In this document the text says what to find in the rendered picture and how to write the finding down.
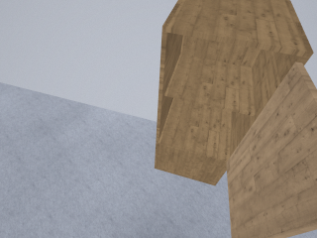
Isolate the cupboard door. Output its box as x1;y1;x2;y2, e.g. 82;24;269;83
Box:
226;61;317;238

